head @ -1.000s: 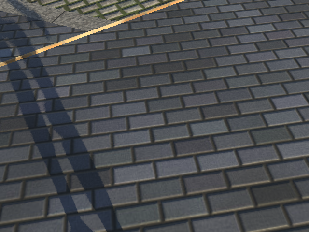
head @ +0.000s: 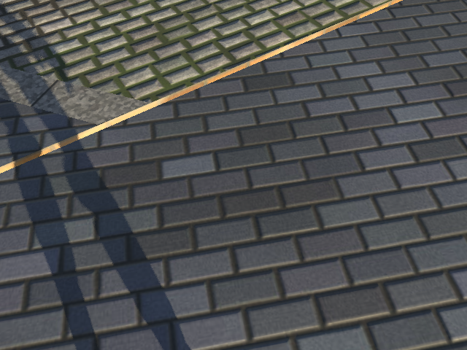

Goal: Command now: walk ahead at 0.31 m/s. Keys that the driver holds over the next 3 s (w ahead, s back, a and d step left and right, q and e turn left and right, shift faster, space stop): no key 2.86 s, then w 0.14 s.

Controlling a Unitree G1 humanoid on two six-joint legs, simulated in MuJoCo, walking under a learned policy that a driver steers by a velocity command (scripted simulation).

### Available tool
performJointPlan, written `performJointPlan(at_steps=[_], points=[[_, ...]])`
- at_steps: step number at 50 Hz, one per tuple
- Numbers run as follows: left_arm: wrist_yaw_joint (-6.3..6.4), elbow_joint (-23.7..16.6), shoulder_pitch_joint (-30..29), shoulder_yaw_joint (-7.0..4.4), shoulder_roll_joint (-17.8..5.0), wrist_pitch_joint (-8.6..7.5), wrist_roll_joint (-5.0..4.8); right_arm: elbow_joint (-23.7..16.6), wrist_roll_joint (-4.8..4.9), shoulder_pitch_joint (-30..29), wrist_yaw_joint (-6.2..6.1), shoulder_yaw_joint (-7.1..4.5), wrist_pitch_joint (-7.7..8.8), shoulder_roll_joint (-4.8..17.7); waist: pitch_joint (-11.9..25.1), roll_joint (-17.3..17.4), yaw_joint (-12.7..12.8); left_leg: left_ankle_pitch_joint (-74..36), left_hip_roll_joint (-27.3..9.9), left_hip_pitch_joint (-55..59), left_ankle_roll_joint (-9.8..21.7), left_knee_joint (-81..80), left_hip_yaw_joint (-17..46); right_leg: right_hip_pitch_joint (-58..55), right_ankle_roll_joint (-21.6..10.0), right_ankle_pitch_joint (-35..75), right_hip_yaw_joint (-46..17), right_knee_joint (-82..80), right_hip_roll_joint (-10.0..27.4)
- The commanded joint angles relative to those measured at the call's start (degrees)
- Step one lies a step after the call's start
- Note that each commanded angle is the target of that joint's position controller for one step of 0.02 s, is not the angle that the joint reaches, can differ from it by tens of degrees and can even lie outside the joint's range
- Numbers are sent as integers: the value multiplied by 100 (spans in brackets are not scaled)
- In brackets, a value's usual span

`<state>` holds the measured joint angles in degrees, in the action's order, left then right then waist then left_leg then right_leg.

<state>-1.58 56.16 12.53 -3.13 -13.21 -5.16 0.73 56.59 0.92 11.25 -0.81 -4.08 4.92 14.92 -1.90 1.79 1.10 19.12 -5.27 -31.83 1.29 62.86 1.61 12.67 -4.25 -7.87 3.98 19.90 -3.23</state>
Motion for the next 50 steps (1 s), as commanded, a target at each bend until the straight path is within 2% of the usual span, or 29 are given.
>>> performJointPlan(at_steps=[1, 3, 5, 7, 9, 11, 12, 13, 14, 15, 16, 17, 19, 20, 21, 22, 23, 25, 27, 34, 50], points=[[89, -268, -329, -92, -751, -88, 60, -160, -92, 488, -65, -56, -82, 169, 242, -572, -392, -667, -141, 259, -186, -796, -9, 328, -985, 3554, -687, -819, 1470], [160, -219, -260, -85, -788, -29, 32, -255, -118, 105, -35, -5, -97, 99, 357, -606, -278, -1464, -28, 564, -187, -1774, -127, 328, -792, 3620, -324, -725, 1227], [194, -91, 8, -88, -869, 17, 3, -340, -91, -270, -3, 18, -118, 125, 477, -601, -101, -2009, 113, 766, -191, -2363, -161, 86, -733, 3386, -319, -670, 1240], [206, 14, 117, -77, -872, 70, -36, -395, -76, -478, 15, 18, -150, 218, 487, -620, -33, -2042, 171, 844, -170, -2731, -87, -192, -715, 3039, -435, -545, 1344], [220, 86, 99, -75, -868, 122, -88, -448, -110, -603, 33, 2, -153, 333, 438, -638, -54, -1777, 214, 910, -74, -3030, -46, -403, -650, 2771, -604, -253, 1457], [241, 127, 44, -51, -789, 164, -156, -322, -172, -285, 39, -53, -118, 465, 518, -494, -282, -2258, 310, 1531, 95, -3773, -101, -453, -387, 2181, -663, 306, 1280], [245, 169, 340, -23, -690, 149, -79, -272, -216, -109, 6, -133, -101, 791, 683, -140, -227, -4142, -38, 2158, 237, -3872, 229, -291, -107, 1670, -529, 742, 956], [229, 247, 941, 35, -464, 98, 44, -291, -240, -29, -25, -164, -122, 1069, 1154, 492, 126, -5793, -705, 3314, 667, -3395, 768, 411, 149, -12, -350, 1337, 558], [253, 408, 1305, 144, -96, 144, 5, -179, -218, 107, -22, -53, -201, 634, 1580, 1073, 102, -5499, -1225, 3655, 1312, -3438, 1354, 751, 413, -1645, -259, 1886, 369], [290, 363, 982, 104, -309, 252, -76, -150, -167, 79, 10, 41, -256, 302, 1478, 910, -1, -4404, -1245, 3263, 1419, -3745, 1620, 743, 505, -2219, -354, 2001, 388], [334, 275, 668, 68, -454, 365, -126, -185, -173, -169, 22, 72, -291, 302, 1234, 771, 42, -3312, -1116, 2866, 1283, -3974, 1627, 775, 510, -2143, -404, 1881, 441], [377, 302, 573, 54, -464, 480, -108, -256, -188, -463, 16, 80, -325, 367, 1056, 668, 135, -2472, -992, 2460, 1101, -4127, 1542, 622, 498, -1799, -424, 1583, 505], [404, 369, 578, 72, -449, 639, 14, -414, -147, -1055, 6, 42, -378, 522, 725, 587, 325, -767, -544, 1463, 585, -4350, 1050, -114, 377, -843, -420, 699, 556], [387, 370, 531, 78, -508, 667, 44, -420, -117, -1100, -4, 35, -402, 508, 503, 469, 264, 1, -296, 1219, 360, -4417, 754, -123, 283, -813, -442, 473, 622], [367, 419, 497, 56, -640, 634, 2, -425, -112, -1068, -10, 41, -402, 442, 231, 133, 125, 159, -11, 1374, 218, -4351, 414, 232, 221, -1204, -388, 504, 613], [359, 438, 431, 64, -597, 577, -29, -356, -129, -952, -21, 44, -377, 416, 190, 11, 79, -301, 60, 1605, 183, -4168, 375, 345, 207, -1191, -392, 463, 611], [357, 478, 439, 74, -542, 522, -22, -293, -105, -834, -28, 33, -341, 412, 264, -66, 49, -1009, 80, 1824, 235, -3983, 352, 321, 248, -958, -399, 429, 633], [348, 518, 440, 57, -585, 422, -18, -198, -66, -667, -44, 23, -300, 388, 520, -186, 4, -2526, 101, 2271, 378, -3567, 241, 243, 325, -353, -430, 428, 667], [342, 569, 480, 68, -536, 387, -43, -141, -71, -607, -33, 15, -311, 352, 693, -249, -11, -3155, 106, 2490, 469, -3380, 186, 151, 359, 22, -407, 509, 664], [367, 650, 529, 95, -478, 473, -48, -36, -77, -728, -21, 2, -462, 304, 396, -225, -3, -2663, 203, 2354, 425, -3380, 84, 206, 344, -144, -379, 496, 654], [394, 724, 789, 147, -314, 419, -28, 256, -83, -732, -102, 12, -567, 311, 34, -214, -63, -1760, 273, 2332, 258, -3573, 70, 434, 326, -826, -373, 208, 637]])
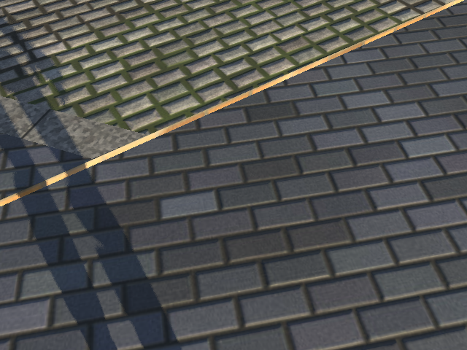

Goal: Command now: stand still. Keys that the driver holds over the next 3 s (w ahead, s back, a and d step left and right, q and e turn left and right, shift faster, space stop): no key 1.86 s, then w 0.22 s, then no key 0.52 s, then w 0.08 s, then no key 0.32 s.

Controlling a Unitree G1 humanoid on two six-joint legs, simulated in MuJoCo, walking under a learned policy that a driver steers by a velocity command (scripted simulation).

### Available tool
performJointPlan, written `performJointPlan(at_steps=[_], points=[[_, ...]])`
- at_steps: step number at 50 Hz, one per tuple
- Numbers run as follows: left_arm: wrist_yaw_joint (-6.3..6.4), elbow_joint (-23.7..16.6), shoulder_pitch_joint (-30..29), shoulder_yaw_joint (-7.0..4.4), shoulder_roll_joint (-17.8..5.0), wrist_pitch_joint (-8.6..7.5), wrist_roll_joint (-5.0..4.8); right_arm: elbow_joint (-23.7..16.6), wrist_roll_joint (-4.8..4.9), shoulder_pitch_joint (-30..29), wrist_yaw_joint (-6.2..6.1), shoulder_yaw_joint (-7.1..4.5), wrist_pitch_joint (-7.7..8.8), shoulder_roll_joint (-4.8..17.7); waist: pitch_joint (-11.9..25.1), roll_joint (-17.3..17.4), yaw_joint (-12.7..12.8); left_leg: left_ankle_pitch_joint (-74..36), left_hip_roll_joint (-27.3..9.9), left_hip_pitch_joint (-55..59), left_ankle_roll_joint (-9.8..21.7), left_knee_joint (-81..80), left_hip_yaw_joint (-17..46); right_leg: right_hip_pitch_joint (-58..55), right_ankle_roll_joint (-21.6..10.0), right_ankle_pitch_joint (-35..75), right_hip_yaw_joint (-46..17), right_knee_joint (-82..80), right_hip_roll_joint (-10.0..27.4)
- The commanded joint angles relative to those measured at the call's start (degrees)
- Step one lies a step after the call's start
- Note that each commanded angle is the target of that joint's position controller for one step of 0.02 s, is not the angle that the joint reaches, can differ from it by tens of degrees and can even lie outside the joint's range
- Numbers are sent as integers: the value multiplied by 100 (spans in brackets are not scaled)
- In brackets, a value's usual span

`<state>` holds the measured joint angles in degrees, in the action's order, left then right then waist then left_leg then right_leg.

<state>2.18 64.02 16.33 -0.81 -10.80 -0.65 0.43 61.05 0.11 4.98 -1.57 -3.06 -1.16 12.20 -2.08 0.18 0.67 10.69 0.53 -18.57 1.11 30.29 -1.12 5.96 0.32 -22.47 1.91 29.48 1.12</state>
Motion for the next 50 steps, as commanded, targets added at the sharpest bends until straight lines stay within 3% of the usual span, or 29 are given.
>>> performJointPlan(at_steps=[1, 50], points=[[20, -60, 430, -82, -543, -35, 2, -173, -2, -96, -29, -87, 40, 579, 37, -55, -23, -876, -305, 1001, 270, -329, 344, 1115, -132, 601, -165, -765, 199], [22, -157, 1189, -85, -261, -103, -20, 134, 31, 360, -102, -17, 43, 453, -70, -67, -62, -1004, -296, 981, 219, -318, 343, 1100, -164, 853, -142, -874, 138]])
Over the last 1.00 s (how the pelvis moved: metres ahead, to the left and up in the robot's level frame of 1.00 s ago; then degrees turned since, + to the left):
0.15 0.03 -0.01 0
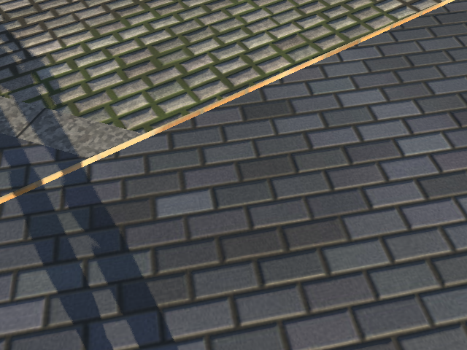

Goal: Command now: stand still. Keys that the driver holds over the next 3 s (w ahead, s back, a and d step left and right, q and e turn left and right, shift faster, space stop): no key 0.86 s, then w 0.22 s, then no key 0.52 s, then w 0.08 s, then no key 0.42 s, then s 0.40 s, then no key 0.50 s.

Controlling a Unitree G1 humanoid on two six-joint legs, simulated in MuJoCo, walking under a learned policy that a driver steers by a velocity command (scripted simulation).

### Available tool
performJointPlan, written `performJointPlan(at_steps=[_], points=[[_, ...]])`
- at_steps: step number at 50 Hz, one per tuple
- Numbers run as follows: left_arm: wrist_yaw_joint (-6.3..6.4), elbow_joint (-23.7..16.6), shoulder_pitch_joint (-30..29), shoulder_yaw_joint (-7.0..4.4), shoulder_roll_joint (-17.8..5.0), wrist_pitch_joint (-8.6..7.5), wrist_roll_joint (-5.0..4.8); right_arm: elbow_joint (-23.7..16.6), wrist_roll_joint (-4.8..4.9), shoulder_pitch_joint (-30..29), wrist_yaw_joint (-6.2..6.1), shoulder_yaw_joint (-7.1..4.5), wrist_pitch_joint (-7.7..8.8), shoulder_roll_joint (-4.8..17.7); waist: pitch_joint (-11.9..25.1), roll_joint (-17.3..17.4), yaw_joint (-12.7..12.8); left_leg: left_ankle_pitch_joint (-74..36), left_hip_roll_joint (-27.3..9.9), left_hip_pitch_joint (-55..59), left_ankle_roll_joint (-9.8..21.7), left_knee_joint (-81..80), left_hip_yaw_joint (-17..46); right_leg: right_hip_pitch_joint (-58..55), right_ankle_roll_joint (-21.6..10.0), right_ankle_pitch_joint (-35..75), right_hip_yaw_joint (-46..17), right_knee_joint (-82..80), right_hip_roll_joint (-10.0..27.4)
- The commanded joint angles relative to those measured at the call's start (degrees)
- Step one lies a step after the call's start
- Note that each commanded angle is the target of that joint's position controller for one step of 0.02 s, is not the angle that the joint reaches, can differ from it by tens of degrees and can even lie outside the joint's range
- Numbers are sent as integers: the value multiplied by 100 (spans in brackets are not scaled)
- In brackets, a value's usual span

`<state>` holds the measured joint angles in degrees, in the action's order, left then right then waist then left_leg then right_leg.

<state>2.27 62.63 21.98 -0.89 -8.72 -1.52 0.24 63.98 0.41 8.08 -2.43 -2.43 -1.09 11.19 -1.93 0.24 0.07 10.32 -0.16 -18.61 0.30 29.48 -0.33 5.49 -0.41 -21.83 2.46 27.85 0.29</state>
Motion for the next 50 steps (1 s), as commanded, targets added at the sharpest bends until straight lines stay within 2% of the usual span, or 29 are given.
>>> performJointPlan(at_steps=[1, 43, 44, 45, 46, 47, 48, 49, 50], points=[[12, -20, 632, -78, -467, -16, -1, -157, 1, 54, -18, -80, 36, 553, -87, -73, -2, -971, -228, 985, 298, -236, 263, 1146, -92, 793, -198, -713, 220], [-7, -81, 818, -99, -383, -27, -9, -107, 14, 271, -49, -78, 41, 495, -159, -83, -6, -1035, -239, 985, 230, -215, 233, 1124, -129, 930, -233, -775, 209], [-1, -24, 939, -103, -368, -18, -19, -55, 13, 361, -48, -66, 36, 439, -47, -134, 7, -410, -139, 1014, 223, -157, 118, 1074, -179, 321, -237, -862, 197], [13, -22, 964, -143, -479, -3, -54, -45, 36, 370, -46, -77, 33, 444, -169, -270, 22, 540, 48, 837, 205, 59, -80, 1155, -325, -605, -380, -998, 251], [33, -99, 890, -206, -678, 2, -87, -75, 61, 309, -37, -100, 54, 471, -394, -519, 60, 1413, 249, 411, 184, 411, -312, 1205, -559, -1565, -727, -1202, 457], [51, -170, 934, -263, -859, -21, -131, -200, 75, 52, -10, -108, 121, 488, -691, -748, 185, 1680, 307, -240, 184, 857, -449, 1115, -846, -2329, -1323, -1558, 899], [61, -234, 876, -339, -1083, -78, -170, -368, 109, -241, 43, -92, 229, 444, -1021, -1004, 260, 1412, 140, -867, 246, 1360, -428, 963, -1149, -2547, -2022, -1901, 1501], [64, -272, 834, -382, -1159, -149, -161, -489, 131, -440, 101, -74, 343, 404, -1252, -1033, 296, 1351, -128, -1431, 320, 1744, -239, 748, -1357, -2264, -2426, -2036, 1899], [51, -270, 893, -378, -1076, -224, -120, -576, 151, -570, 150, -83, 441, 436, -1356, -943, 332, 1608, -312, -2021, 372, 2057, -92, 311, -1438, -1635, -2533, -1996, 2057]])
Over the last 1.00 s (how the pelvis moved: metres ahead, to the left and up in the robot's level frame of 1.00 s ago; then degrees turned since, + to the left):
0.00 -0.01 0.00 0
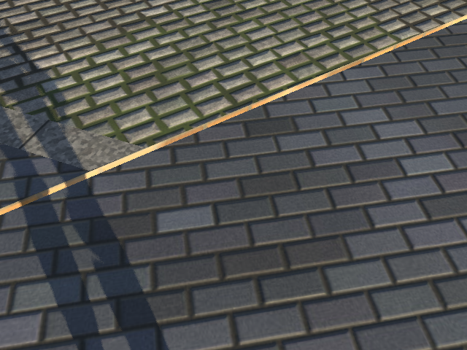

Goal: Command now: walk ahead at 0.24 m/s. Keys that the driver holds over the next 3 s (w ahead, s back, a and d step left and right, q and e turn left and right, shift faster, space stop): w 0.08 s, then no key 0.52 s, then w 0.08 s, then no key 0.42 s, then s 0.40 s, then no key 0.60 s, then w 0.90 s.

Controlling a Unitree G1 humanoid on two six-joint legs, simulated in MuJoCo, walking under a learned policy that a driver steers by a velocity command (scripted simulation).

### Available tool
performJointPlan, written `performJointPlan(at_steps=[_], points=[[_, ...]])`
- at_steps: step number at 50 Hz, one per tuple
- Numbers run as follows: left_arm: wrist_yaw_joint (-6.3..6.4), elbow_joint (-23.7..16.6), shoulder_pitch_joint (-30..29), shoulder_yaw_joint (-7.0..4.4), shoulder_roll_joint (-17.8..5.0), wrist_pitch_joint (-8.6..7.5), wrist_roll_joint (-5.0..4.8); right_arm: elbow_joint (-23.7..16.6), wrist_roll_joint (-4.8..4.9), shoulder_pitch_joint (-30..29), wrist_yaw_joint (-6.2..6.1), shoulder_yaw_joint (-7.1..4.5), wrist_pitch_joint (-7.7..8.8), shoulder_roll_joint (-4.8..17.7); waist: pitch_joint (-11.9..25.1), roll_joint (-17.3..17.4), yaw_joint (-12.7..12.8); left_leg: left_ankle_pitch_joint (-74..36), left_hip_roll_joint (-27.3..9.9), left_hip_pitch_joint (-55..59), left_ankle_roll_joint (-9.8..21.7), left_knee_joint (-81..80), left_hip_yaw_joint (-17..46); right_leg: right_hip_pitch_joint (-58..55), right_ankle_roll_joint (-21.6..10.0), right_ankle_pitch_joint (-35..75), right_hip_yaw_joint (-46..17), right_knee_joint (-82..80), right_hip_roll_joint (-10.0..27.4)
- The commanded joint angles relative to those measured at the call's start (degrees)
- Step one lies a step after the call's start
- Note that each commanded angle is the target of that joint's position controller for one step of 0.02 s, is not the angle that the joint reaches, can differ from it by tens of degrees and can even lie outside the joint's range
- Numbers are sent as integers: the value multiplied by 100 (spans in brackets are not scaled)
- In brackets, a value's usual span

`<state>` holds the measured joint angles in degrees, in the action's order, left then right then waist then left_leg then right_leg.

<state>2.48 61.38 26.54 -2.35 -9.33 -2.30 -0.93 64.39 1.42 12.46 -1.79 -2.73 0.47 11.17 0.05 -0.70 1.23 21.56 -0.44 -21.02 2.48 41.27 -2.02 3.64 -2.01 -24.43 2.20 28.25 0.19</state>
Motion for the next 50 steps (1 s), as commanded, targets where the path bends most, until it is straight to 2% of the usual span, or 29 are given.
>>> performJointPlan(at_steps=[1, 4, 6, 7, 8, 9, 10, 12, 14, 16, 18, 21, 24, 25, 26, 27, 29, 31, 32, 34, 36, 38, 41, 43, 45, 47, 48, 49, 50], points=[[4, -144, 464, -225, -942, -196, 0, -693, 77, -1058, 132, -59, 370, 456, -1552, -762, 202, 645, -426, -2173, 199, 887, 159, 52, -1247, -757, -2391, -1899, 2069], [-85, -221, 292, -230, -970, -175, -65, -698, 112, -883, 261, -77, 531, 425, -1192, -539, 34, 210, -240, -1079, 201, -258, -251, 140, -904, 276, -1469, -1533, 1571], [-107, -316, 12, -223, -1079, -114, -13, -255, 66, 271, 263, -222, 496, 538, -620, -500, -514, -1149, 445, 1202, 133, -908, -748, 1117, -585, 2549, -772, -504, 995], [-99, -344, -101, -194, -1025, -126, -14, -95, 36, 995, 239, -349, 464, 808, -129, -262, -873, -1527, 216, 2060, 264, -1092, -339, 1345, -284, 3516, -307, 653, 640], [-65, -562, -155, -81, -670, -177, 85, -92, -47, 1657, 162, -500, 429, 1531, 392, 1080, -996, -2401, -1273, 3054, 896, -1770, 1785, 2506, 274, 2193, 235, 2733, -103], [-53, -544, 58, 3, -282, -263, 34, -22, -167, 1879, 191, -386, 450, 1440, 1006, 1673, -855, -3687, -2327, 3182, 1569, -2624, 3727, 2854, 380, -962, -488, 4250, -544], [-62, -497, 60, -66, -451, -284, -132, -154, -147, 1336, 181, -260, 515, 1137, 581, 1089, -551, -3860, -2331, 2629, 1534, -2456, 3192, 3017, 267, -943, -972, 4956, -224], [-52, -521, -328, -142, -623, -233, -73, -458, -108, 303, 217, -104, 509, 767, 56, 386, -232, -4110, -1742, 1666, 1027, -2393, 1520, 2950, 106, -191, -618, 4616, 299], [-11, -480, -301, -236, -640, -93, -29, -467, -178, 102, 208, 15, 473, 475, -105, 482, -20, -4153, -1224, 1053, 723, -2570, 725, 2393, 71, 306, -449, 3913, 478], [-20, -486, -312, -204, -391, -7, -25, -392, -279, 184, 147, 86, 485, 453, -75, 524, 122, -4720, -1017, 885, 768, -2554, 360, 2023, 156, 623, -381, 3032, 478], [12, -633, -742, -153, -315, 11, -3, -398, -299, 112, 68, 77, 468, 702, -3, 555, 119, -5076, -979, 905, 842, -2426, 218, 1786, 271, 756, -329, 1910, 435], [26, -732, -1132, -142, -499, 101, 4, -395, -195, 158, 17, 5, 362, 987, 234, 602, -4, -4661, -1147, 1008, 969, -2279, 405, 1372, 369, 883, -197, 995, 332], [23, -607, -1066, -191, -693, 207, 97, -344, -22, 162, 59, 27, 290, 769, 21, 329, 132, -2578, -890, 567, 636, -2186, 480, 557, 151, 2119, -204, -225, 312], [45, -607, -1064, -235, -899, 227, 146, -298, -83, 347, 77, 52, 298, 625, -21, 49, 44, -1600, -660, 386, 388, -2082, 418, 248, 53, 3000, -512, -323, 576], [66, -642, -1162, -276, -1169, 223, 114, -268, -188, 680, 97, 46, 309, 519, -54, -444, -289, -803, -220, 142, 171, -1958, 140, 58, -136, 3759, -697, -109, 788], [29, -552, -1348, -265, -1054, 201, 42, -189, -196, 1030, 63, 82, 254, 282, 12, -816, -474, -585, -45, 365, 38, -2057, -63, 325, -355, 3186, -699, 11, 783], [-37, -536, -1520, -238, -727, 137, 28, -206, -157, 688, -4, 54, 161, 457, -176, -346, -250, -883, -10, 513, -80, -1873, -136, 616, -178, 2963, -560, 27, 494], [-67, -449, -1451, -275, -769, 67, 37, -169, -133, 762, -31, 41, 98, 506, 119, -228, -245, -903, 3, 699, -29, -1646, -194, 523, -172, 2795, -439, 192, 359], [-71, -373, -1329, -314, -818, 54, -26, -180, -98, 773, -21, 18, 86, 556, 198, -206, -239, -191, 23, 675, 90, -1522, -205, 555, -260, 1883, -354, 329, 262], [-89, -373, -1324, -314, -751, 2, -88, -247, -18, 736, -4, 1, 137, 572, -228, -21, -228, 1265, -195, 359, 386, -1620, 138, 1103, -407, 40, -457, 388, 232], [-94, -532, -1729, -259, -636, -153, -61, -292, -17, 773, -26, -15, 257, 660, -640, 238, -339, 254, -503, 555, 537, -1716, 582, 1788, -343, 1242, -232, 835, 83], [-162, -548, -1787, -249, -601, -279, 55, -252, -115, 920, -26, -36, 313, 743, -342, 362, -337, -2154, -770, 1006, 545, -1348, 745, 1834, -202, 3050, -66, 1278, 96], [-245, -299, -1222, -299, -737, -232, 5, -288, -140, 765, -2, 27, 261, 595, 371, 12, -92, -3431, -277, 740, 42, -476, -7, 548, -404, 4299, -420, 1026, 279], [-183, -129, -684, -296, -794, -119, 44, -308, -119, 607, 7, 75, 251, 464, 738, -435, 127, -1890, -31, 87, -326, 473, -98, -354, -952, 5755, -1227, 589, 1003], [-141, -110, -844, -145, -670, -106, 128, -413, -39, 375, -13, 143, 137, 149, 580, -1015, 32, 1685, -67, -165, -484, 1233, 214, -23, -1494, 6280, -2098, -119, 1907], [-107, -292, -1582, -143, -878, -94, 121, -400, -46, 421, -54, 135, 32, 188, 246, -542, -319, 1556, -299, 110, -471, 171, 268, 524, -1104, 5346, -1609, -159, 1577], [-90, -378, -1985, -154, -956, -28, 52, -199, -51, 734, -70, 135, 12, 127, 150, -400, -565, 304, -234, 755, -454, -1041, 90, 887, -777, 4939, -1181, -93, 1211], [-83, -376, -2025, -193, -1023, 32, -51, -51, -134, 889, -64, 106, -7, 218, 88, -351, -593, -1160, -109, 1259, -432, -1689, 36, 1087, -471, 4353, -888, -12, 927], [-92, -304, -1754, -224, -997, 63, -79, -42, -209, 918, -45, 49, -48, 503, 97, 35, -411, -2102, -248, 1520, -359, -1725, 244, 1196, -187, 3256, -581, 112, 606]])
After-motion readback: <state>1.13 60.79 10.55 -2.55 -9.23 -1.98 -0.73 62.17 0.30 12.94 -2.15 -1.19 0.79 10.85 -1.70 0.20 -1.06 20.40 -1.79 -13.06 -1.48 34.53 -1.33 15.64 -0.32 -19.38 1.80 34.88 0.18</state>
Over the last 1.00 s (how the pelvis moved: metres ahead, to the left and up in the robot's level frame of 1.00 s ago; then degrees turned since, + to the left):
0.02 0.00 0.00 0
